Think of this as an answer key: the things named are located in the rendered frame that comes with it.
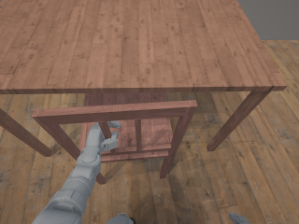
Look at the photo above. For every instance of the chair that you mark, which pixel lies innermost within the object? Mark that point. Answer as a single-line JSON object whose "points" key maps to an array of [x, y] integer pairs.
{"points": [[145, 132]]}

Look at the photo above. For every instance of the left robot forearm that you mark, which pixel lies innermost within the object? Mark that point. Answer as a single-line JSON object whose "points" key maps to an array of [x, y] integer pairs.
{"points": [[77, 188]]}

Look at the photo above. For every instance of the table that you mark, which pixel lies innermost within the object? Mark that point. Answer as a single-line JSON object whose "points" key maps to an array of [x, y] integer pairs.
{"points": [[132, 46]]}

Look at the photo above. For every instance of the right robot hand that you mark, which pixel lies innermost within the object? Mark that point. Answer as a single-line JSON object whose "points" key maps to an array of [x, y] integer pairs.
{"points": [[237, 219]]}

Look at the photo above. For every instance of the robot left upper arm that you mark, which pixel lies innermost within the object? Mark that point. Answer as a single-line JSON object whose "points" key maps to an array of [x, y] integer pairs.
{"points": [[53, 216]]}

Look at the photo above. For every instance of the left robot hand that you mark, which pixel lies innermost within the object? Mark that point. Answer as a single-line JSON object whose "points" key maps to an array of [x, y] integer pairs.
{"points": [[96, 138]]}

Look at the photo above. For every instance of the left robot shin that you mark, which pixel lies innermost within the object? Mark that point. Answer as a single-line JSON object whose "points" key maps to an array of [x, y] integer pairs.
{"points": [[122, 215]]}

